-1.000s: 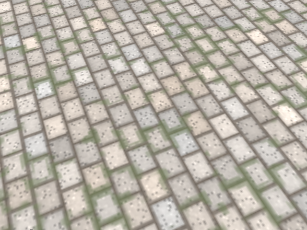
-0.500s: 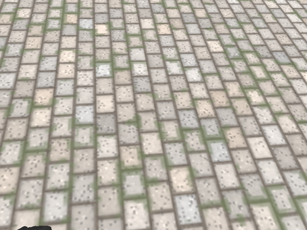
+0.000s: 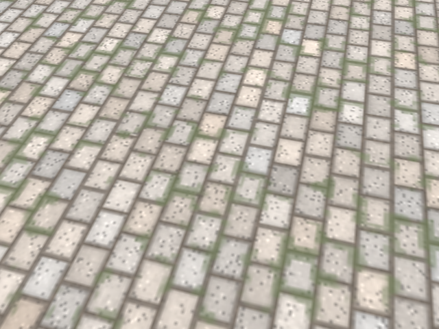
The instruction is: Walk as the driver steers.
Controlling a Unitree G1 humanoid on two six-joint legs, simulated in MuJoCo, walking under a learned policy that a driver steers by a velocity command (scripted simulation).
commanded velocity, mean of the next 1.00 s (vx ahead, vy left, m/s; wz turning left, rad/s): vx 0.42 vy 0.00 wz -0.39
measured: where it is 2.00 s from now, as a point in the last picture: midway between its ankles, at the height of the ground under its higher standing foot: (399, 183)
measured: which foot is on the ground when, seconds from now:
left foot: up 0.00-0.18, down 0.20-0.80, up 0.82-1.00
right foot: down 0.00-0.38, up 0.40-0.78, down 0.80-1.00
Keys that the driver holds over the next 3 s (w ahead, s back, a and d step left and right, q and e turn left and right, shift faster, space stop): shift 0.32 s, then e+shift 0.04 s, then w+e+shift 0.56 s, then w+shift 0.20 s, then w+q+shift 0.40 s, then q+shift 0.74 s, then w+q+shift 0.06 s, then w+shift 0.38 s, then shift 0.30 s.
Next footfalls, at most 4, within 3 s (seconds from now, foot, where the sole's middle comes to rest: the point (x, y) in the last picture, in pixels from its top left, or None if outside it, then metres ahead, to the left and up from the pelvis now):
0.20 left None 0.02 0.15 -0.77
0.80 right None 0.26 -0.23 -0.77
1.32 left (356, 251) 0.73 -0.39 -0.77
1.70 right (432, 176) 1.04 -0.73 -0.77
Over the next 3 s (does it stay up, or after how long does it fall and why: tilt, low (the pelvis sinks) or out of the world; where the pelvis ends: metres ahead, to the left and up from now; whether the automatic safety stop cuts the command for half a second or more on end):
stays up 1.25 -0.44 -0.02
